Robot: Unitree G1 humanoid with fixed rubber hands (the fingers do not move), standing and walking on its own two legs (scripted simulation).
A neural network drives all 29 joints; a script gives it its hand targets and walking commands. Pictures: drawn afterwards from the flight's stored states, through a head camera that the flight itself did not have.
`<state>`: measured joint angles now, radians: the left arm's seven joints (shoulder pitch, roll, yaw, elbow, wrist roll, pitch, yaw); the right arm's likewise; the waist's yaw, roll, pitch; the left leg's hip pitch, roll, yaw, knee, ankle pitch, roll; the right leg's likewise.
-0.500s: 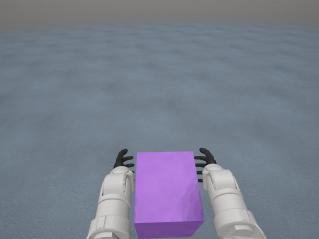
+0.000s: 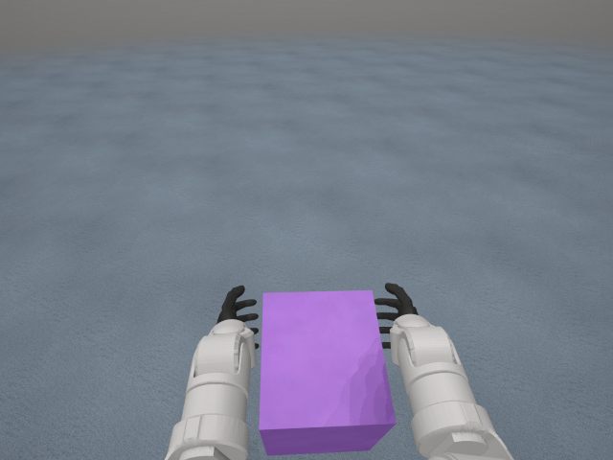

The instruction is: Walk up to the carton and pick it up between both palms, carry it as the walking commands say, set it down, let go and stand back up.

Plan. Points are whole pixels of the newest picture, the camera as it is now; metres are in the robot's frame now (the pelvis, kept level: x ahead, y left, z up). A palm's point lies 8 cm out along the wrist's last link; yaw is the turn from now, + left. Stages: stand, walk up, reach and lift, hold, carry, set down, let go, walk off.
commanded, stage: hold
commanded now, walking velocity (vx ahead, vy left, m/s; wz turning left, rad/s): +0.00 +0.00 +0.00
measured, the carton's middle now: (318, 375) +0.31 +0.00 -0.04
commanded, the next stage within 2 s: carry in 0.22 s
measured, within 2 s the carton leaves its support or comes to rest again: neither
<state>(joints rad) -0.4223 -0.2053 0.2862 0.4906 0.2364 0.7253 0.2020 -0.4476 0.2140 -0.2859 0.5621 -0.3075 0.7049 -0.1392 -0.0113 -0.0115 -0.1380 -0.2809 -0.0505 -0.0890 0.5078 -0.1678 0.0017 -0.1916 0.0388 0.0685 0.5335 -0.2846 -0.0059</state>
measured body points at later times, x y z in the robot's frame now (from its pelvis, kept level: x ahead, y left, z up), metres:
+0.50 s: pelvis +0.01 -0.03 +0.01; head -0.01 -0.04 +0.46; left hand +0.35 +0.09 +0.10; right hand +0.34 -0.16 +0.09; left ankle +0.03 +0.12 -0.69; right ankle -0.01 -0.10 -0.73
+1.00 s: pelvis +0.23 -0.09 -0.01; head +0.25 -0.09 +0.44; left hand +0.58 -0.02 +0.10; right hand +0.53 -0.27 +0.11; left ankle +0.12 +0.13 -0.72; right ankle +0.29 -0.20 -0.74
